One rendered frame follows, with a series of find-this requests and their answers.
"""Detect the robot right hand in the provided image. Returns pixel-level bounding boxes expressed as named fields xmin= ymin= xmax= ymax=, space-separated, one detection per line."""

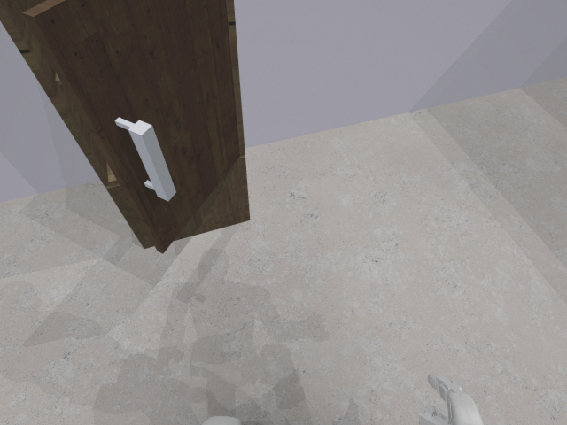
xmin=419 ymin=374 xmax=484 ymax=425

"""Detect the handle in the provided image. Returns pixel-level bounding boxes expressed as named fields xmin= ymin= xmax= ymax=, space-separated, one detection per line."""
xmin=115 ymin=117 xmax=176 ymax=201

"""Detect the cupboard door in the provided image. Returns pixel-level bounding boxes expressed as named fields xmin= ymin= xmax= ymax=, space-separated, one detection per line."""
xmin=22 ymin=0 xmax=240 ymax=254

